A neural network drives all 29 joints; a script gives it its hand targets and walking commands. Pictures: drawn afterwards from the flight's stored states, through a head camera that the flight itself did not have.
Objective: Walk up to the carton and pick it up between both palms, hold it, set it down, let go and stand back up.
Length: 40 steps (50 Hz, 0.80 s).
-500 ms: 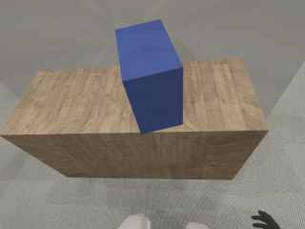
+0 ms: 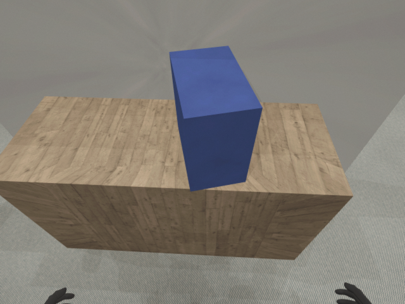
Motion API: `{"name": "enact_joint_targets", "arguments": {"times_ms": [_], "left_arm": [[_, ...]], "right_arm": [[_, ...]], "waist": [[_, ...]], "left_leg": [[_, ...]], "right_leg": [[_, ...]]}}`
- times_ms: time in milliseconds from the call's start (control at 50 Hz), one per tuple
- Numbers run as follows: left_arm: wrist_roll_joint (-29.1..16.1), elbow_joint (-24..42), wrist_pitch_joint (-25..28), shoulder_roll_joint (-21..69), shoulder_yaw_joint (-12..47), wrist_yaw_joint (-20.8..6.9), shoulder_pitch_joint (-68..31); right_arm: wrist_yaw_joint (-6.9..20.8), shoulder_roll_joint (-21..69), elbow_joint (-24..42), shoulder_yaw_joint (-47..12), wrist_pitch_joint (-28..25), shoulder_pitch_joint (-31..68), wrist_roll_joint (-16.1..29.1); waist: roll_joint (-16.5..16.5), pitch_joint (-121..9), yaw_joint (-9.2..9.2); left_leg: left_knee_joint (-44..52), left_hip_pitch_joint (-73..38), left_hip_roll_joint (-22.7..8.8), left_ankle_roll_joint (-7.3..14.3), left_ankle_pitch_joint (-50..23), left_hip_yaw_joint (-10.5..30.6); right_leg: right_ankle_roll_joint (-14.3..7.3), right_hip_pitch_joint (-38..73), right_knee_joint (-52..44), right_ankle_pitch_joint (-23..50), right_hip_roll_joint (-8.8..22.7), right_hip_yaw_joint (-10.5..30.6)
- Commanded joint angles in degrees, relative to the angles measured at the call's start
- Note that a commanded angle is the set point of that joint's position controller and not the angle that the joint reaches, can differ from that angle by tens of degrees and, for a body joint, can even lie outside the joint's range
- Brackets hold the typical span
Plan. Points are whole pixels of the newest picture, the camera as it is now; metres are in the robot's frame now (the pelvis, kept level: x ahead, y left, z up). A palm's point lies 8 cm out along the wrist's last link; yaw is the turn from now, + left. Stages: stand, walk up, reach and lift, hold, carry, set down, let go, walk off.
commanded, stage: walk up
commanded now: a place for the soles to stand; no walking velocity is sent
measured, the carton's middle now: (209, 119) +0.59 +0.00 +0.00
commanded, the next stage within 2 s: none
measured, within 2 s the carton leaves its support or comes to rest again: neither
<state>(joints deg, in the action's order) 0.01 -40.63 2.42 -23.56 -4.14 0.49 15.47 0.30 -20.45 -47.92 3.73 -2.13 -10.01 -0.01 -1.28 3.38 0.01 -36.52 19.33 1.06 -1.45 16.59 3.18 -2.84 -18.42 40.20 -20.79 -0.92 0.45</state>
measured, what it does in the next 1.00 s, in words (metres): steps on the spot: left foot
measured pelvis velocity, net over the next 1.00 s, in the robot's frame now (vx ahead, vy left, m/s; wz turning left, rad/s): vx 0.07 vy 0.06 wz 0.01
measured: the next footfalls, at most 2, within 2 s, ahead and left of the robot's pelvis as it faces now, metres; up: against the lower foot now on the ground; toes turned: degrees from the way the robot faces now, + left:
left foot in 0.80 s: +0.14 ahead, +0.20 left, +0.00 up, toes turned -1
right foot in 1.14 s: +0.24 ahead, -0.09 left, +0.00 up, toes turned +0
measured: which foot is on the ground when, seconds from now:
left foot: down 0.00-0.56, up 0.58-0.78, down 0.80-1.00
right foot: down 0.00-0.80, up 0.82-1.00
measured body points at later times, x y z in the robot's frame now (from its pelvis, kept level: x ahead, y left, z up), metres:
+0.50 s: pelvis +0.00 +0.01 +0.00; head +0.02 +0.00 +0.45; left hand +0.14 +0.33 -0.07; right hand +0.12 -0.30 -0.11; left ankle +0.03 +0.14 -0.72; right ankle +0.00 -0.09 -0.72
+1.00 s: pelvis +0.07 +0.06 +0.00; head +0.06 +0.07 +0.45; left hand +0.15 +0.39 -0.09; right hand +0.18 -0.25 -0.08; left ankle +0.10 +0.20 -0.72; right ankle +0.10 -0.08 -0.68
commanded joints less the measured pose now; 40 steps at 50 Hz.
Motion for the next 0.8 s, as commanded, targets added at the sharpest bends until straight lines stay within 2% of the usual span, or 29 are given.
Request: {"name": "enact_joint_targets", "arguments": {"times_ms": [0,60,80,100,120,160,200,220,260,300,360,380,400,420,460,480,500,520,540,560,580,600,620,660,700,720,740,760,780], "left_arm": [[1.5,-1.8,1.9,-10.1,-1.1,-0.3,-3.5],[1.4,-1.5,1.7,-9.4,-0.6,-0.4,-2.2],[1.3,-1.9,1.6,-9.9,-0.9,-0.4,-4.2],[1.1,-2.0,1.7,-10.5,-0.8,-0.3,-4.6],[1.2,-1.5,1.8,-10.5,-0.9,-0.4,-4.6],[1.2,-1.8,1.6,-10.4,-0.7,-0.1,-4.4],[1.0,-1.5,1.6,-10.0,-0.8,-0.1,-4.2],[0.6,-1.2,1.5,-10.0,-0.2,-0.1,-4.8],[0.9,-1.7,1.4,-9.9,-0.6,0.0,-3.9],[1.2,-2.1,1.3,-11.1,-0.6,0.2,-3.9],[1.1,-1.5,1.3,-10.8,-1.0,0.0,-5.2],[1.0,-0.9,1.5,-10.7,-0.6,-0.1,-5.8],[1.1,-1.9,1.3,-10.7,-0.2,0.2,-5.6],[0.9,-1.4,1.4,-10.8,-0.7,0.1,-6.0],[1.4,-1.2,1.1,-9.8,-0.3,0.0,-6.7],[1.3,-1.1,1.3,-10.1,-0.4,-0.1,-7.2],[2.1,-0.7,2.2,-13.8,-3.0,-0.8,1.4],[2.1,-2.2,2.5,-17.3,-4.1,-1.1,7.0],[3.0,-2.5,2.9,-19.5,-5.4,-1.0,8.6],[2.5,-2.2,3.0,-20.2,-6.5,-0.8,8.7],[1.7,-1.4,3.2,-19.2,-6.2,-0.5,7.9],[2.2,-0.3,3.5,-18.7,-5.8,-0.5,6.3],[2.6,0.0,3.8,-17.3,-5.3,-0.7,5.6],[2.6,0.5,3.9,-16.9,-5.3,-1.5,6.4],[2.1,2.4,3.4,-16.1,-4.8,-1.8,2.8],[2.1,4.5,3.3,-15.1,-4.4,-2.0,-1.0],[1.8,4.7,2.9,-11.2,-3.0,-2.0,-0.2],[1.3,6.4,3.1,-8.3,-2.3,-1.9,2.7],[1.3,6.6,2.9,-5.3,-1.8,-1.8,5.3]], "right_arm": [[0.4,-11.5,2.3,0.7,-0.8,2.6,-0.7],[0.2,-12.5,2.6,0.2,-1.4,3.7,-0.6],[0.0,-12.3,2.5,0.4,-1.4,2.9,-1.0],[0.0,-13.7,2.6,0.7,-1.2,2.2,-0.3],[-0.2,-13.1,2.0,0.7,-1.2,2.8,-0.7],[-0.2,-12.2,1.8,0.2,-1.3,2.1,-0.3],[-0.3,-12.3,2.0,0.6,-1.2,1.9,-0.6],[-0.5,-12.0,2.7,0.3,-1.0,1.7,-0.5],[-0.3,-12.3,2.6,0.2,-1.0,3.5,-0.5],[-0.6,-11.7,2.9,0.1,-0.9,3.1,-0.3],[-0.4,-12.5,1.8,0.5,-0.7,1.6,-0.5],[-0.5,-12.7,1.8,0.5,-0.6,1.6,-0.9],[-0.3,-11.6,2.1,0.4,-0.4,2.7,-0.4],[-0.4,-11.9,2.4,0.4,-0.6,2.7,-0.7],[-0.2,-11.9,1.9,0.2,-0.6,3.9,-0.8],[-0.2,-12.2,2.1,0.4,-0.7,3.5,-1.0],[1.5,-16.9,4.8,2.7,-1.0,1.0,-2.1],[2.2,-17.2,6.4,3.0,-1.0,2.8,-1.8],[2.5,-15.2,7.4,2.5,-0.8,3.6,-2.3],[2.7,-16.2,6.2,2.7,-0.8,3.8,-2.6],[3.1,-17.7,6.3,3.2,-0.8,2.9,-2.7],[3.1,-15.7,6.5,2.6,-1.3,2.9,-2.8],[3.1,-15.5,5.9,2.7,-1.9,2.0,-2.7],[3.8,-14.9,6.4,3.0,-2.4,0.9,-2.3],[4.0,-13.6,5.8,3.7,-2.9,-2.3,-2.2],[3.5,-13.7,4.6,3.7,-3.2,-7.6,-1.6],[2.4,-15.6,3.2,5.0,-3.5,-13.3,-2.0],[1.4,-19.0,2.8,6.0,-3.9,-17.4,-2.8],[0.6,-23.5,3.2,6.8,-4.2,-17.1,-2.9]], "waist": [[3.5,-5.2,-0.44],[4.9,-9.1,0.71],[0.8,-9.0,0.00],[2.1,-9.1,-0.31],[0.3,-8.8,-0.34],[0.6,-9.7,-0.11],[4.0,-10.1,0.12],[2.7,-8.7,-0.33],[4.2,-11.2,0.59],[-0.3,-9.4,0.59],[0.1,-10.4,-0.61],[3.5,-10.1,-0.39],[0.5,-10.7,-0.32],[0.3,-9.0,-0.09],[2.5,-6.2,0.10],[2.8,-8.0,-0.55],[3.3,-11.1,1.62],[-4.1,-7.7,4.28],[-9.1,-1.5,5.33],[-6.3,-0.1,5.55],[0.4,1.4,4.86],[-1.7,1.5,3.86],[-2.8,1.4,3.22],[-6.4,-1.4,2.47],[-7.7,-1.5,-0.58],[-5.3,-1.8,-4.49],[2.0,-5.1,-6.81],[12.5,-8.7,-7.90],[21.7,-6.1,-5.85]], "left_leg": [[6.5,-4.6,-5.4,5.0,-3.6,5.2],[6.0,-4.4,-7.2,6.1,-8.2,6.7],[6.8,-4.1,-7.6,6.2,-9.5,6.8],[5.3,-4.1,-7.1,5.3,-9.8,5.6],[3.8,-4.5,-6.2,5.2,-11.1,4.7],[4.5,-5.9,-6.5,5.1,-13.5,4.5],[4.0,-5.5,-6.3,5.6,-15.5,4.3],[4.0,-5.6,-6.3,5.5,-17.0,4.2],[3.3,-5.7,-6.4,5.7,-15.4,4.8],[1.5,-5.5,-5.0,5.5,-15.4,3.0],[2.0,-5.7,-4.8,4.9,-13.9,2.4],[2.6,-6.3,-5.1,4.6,-14.7,2.9],[3.0,-7.2,-5.3,4.8,-10.5,3.3],[3.6,-6.3,-4.8,5.0,-9.7,3.3],[6.0,-4.4,-5.6,5.5,-5.4,5.3],[6.5,-4.1,-5.5,5.5,-6.8,6.0],[2.8,0.7,-4.7,7.7,13.9,7.4],[-3.0,13.5,-1.1,6.5,21.9,4.0],[-14.4,25.8,0.0,4.9,16.6,-3.2],[-16.7,28.7,-2.3,4.2,14.3,-0.6],[-16.6,29.8,-3.6,4.0,12.7,1.7],[-15.4,29.0,-4.8,4.0,10.9,1.3],[-13.8,24.3,-5.6,3.8,10.4,-0.8],[-6.7,14.0,-3.7,3.3,6.8,-4.0],[1.7,3.0,-1.9,3.7,2.9,-5.8],[5.7,-7.6,-1.4,3.5,-3.7,-7.8],[9.5,-17.0,1.0,3.4,-1.9,-7.8],[16.2,-24.0,-7.8,5.7,5.0,8.5],[21.6,-27.1,-21.0,9.2,5.3,34.3]], "right_leg": [[-2.6,0.6,-13.4,4.2,8.3,11.2],[-1.7,4.6,-10.2,9.6,6.7,7.4],[-1.5,4.9,-10.2,10.4,6.9,8.6],[-2.0,5.1,-10.9,8.7,7.1,8.4],[-2.3,4.4,-11.5,12.3,7.8,8.8],[-2.0,4.7,-9.7,14.6,7.7,8.5],[-2.0,6.2,-9.1,16.5,8.1,8.1],[-2.2,5.3,-9.4,16.7,7.9,7.6],[-1.6,6.7,-10.7,16.6,8.3,9.0],[-1.8,6.0,-10.7,20.9,9.2,8.1],[-2.1,6.7,-11.3,17.3,9.1,8.9],[-2.7,5.4,-11.5,16.6,9.9,10.0],[-1.9,4.3,-12.9,11.9,8.8,7.9],[-2.5,3.5,-12.9,11.3,9.2,9.3],[-1.9,1.7,-13.4,4.8,8.3,8.7],[-2.2,4.4,-12.5,7.2,8.3,8.5],[-4.7,8.9,-14.1,-16.2,8.5,13.1],[-7.8,15.1,-22.5,-30.9,12.0,22.2],[-12.0,18.4,-29.5,-39.7,21.3,33.3],[-12.3,21.0,-30.5,-35.0,23.6,37.0],[-11.3,20.7,-29.5,-31.0,24.1,37.4],[-14.8,21.8,-26.0,-20.2,23.6,33.6],[-13.7,17.5,-23.5,-12.7,20.9,26.5],[-10.7,14.1,-22.8,-3.2,17.0,19.3],[-9.4,4.6,-18.9,-1.4,14.5,12.0],[-7.2,-2.4,-12.4,0.9,12.5,8.7],[-5.1,-6.2,-1.0,4.0,8.3,5.4],[-1.7,-13.3,16.7,4.2,3.0,-0.2],[1.0,-26.9,23.8,-11.1,-3.7,1.2]]}}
